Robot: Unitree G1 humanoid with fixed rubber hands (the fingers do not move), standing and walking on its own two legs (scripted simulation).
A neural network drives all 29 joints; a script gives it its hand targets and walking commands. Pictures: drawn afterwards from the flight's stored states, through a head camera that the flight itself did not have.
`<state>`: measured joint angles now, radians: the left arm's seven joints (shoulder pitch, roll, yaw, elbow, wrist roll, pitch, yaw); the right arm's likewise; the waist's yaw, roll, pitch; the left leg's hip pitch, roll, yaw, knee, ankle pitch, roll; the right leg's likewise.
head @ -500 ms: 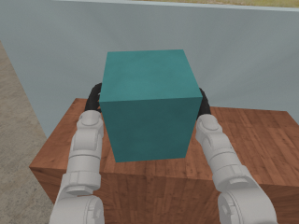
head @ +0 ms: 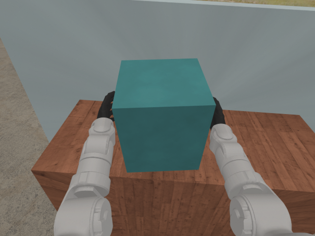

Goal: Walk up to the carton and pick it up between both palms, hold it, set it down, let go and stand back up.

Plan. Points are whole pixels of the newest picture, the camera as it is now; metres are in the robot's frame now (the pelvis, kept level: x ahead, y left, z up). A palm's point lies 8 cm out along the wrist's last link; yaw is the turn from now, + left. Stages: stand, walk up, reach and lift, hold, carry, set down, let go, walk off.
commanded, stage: set down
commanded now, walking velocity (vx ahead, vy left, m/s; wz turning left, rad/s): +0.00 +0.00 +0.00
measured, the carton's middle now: (161, 116) +0.41 +0.01 +0.14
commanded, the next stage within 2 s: none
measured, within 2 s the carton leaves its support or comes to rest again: rests again in 1.94 s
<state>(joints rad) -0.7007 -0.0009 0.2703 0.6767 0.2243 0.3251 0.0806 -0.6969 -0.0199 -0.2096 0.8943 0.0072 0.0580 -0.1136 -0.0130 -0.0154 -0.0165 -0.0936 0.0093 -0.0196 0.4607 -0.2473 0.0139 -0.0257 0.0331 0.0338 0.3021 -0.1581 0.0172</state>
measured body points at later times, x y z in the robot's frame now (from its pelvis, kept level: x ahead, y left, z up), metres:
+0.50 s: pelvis +0.03 -0.01 +0.00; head +0.02 +0.01 +0.45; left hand +0.44 +0.14 +0.12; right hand +0.43 -0.16 +0.11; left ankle +0.01 +0.10 -0.74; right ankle +0.01 -0.14 -0.74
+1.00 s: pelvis +0.02 -0.01 +0.00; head +0.04 +0.00 +0.45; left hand +0.43 +0.13 +0.08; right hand +0.42 -0.17 +0.07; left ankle +0.01 +0.10 -0.74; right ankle +0.01 -0.14 -0.74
